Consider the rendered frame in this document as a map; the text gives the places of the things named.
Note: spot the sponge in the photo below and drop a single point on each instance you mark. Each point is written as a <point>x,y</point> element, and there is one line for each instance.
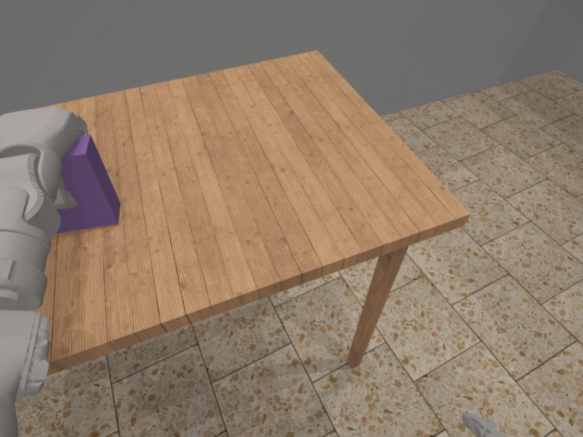
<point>86,178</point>

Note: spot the robot right hand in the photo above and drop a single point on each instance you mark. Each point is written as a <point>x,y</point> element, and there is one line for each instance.
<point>481,427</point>

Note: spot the table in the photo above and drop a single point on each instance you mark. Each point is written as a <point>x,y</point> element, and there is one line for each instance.
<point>235,185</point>

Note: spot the left robot forearm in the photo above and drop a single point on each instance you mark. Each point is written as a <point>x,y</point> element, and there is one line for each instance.
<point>29,180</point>

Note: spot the left robot upper arm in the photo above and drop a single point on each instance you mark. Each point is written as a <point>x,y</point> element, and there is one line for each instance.
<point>24,353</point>

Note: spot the robot left hand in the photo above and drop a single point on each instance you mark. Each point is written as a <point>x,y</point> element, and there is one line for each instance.
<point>53,127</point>

